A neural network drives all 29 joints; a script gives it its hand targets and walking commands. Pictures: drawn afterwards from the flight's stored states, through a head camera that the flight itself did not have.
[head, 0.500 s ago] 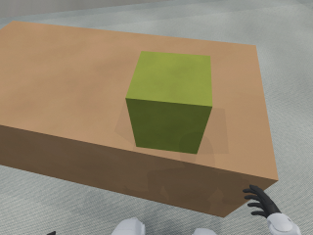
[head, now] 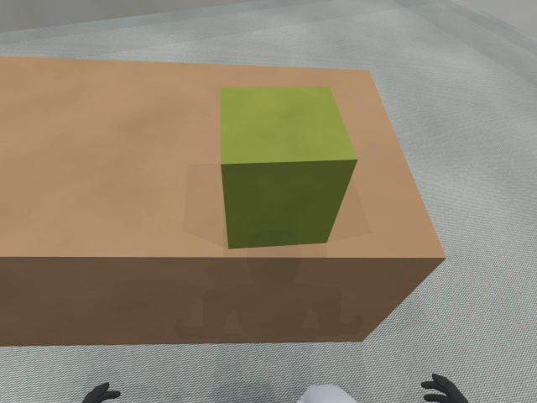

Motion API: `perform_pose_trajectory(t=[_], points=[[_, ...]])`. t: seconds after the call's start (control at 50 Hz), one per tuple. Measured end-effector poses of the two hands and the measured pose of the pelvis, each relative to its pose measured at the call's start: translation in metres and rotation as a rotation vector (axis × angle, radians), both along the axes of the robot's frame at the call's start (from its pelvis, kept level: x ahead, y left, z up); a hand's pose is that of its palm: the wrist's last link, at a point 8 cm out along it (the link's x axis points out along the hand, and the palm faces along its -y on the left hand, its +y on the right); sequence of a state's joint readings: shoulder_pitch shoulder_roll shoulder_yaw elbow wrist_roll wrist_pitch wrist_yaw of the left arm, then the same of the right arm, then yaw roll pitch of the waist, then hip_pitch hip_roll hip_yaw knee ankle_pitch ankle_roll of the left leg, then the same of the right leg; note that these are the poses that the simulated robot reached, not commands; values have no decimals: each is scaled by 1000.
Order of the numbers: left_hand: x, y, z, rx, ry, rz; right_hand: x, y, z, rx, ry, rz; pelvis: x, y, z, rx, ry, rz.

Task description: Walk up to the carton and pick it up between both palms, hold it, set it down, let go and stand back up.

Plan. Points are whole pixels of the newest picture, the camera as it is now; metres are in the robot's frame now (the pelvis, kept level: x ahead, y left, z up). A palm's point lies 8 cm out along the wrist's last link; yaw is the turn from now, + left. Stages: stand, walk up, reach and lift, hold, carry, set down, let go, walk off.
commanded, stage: walk up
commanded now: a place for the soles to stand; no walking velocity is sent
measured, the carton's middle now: (277, 170) +0.52 -0.03 +0.00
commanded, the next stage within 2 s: reach and lift in 1.84 s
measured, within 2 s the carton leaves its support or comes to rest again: neither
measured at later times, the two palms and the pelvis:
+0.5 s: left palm (120, 391) +0.16 +0.22 -0.10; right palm out of the picture +0.10 -0.31 -0.09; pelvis +0.03 -0.03 -0.01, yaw -6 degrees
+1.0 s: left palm (132, 364) +0.19 +0.21 -0.09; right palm out of the picture +0.09 -0.32 -0.09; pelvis +0.03 -0.03 -0.01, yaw -9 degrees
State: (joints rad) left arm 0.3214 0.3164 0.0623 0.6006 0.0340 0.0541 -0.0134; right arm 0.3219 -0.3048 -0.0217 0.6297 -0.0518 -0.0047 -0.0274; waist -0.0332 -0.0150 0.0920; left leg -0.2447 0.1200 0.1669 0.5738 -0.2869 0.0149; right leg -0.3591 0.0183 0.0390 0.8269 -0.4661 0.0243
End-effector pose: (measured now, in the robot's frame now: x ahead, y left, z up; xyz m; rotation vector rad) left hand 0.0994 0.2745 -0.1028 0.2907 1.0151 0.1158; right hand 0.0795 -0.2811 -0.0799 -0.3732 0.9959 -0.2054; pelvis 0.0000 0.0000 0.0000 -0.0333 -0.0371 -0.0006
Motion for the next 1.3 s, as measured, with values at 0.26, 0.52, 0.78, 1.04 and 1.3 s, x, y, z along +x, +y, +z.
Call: perform_pose_trajectory(t=[0.26, 0.52, 0.78, 1.04, 1.3], points=[[31, -32, 12, 13, -73, -56, -15, -8, -24, 108, -10, -53, 9, -15, -6, 24, 12, -82], [64, -53, 7, -17, -81, -116, 20, -26, -10, 79, -72, -56, 30, -28, -6, 45, 25, -111], [89, -51, 18, 9, -132, -134, 49, -25, -10, 88, -149, -45, 36, -27, -10, 50, 13, -133], [93, -62, 16, -12, -144, -180, 9, -34, -14, 71, -85, -111, 28, -26, -10, 44, 6, -162], [99, -62, 19, -17, -163, -217, -9, -27, -13, 76, -79, -146, 22, -20, -8, 45, -1, -191]])
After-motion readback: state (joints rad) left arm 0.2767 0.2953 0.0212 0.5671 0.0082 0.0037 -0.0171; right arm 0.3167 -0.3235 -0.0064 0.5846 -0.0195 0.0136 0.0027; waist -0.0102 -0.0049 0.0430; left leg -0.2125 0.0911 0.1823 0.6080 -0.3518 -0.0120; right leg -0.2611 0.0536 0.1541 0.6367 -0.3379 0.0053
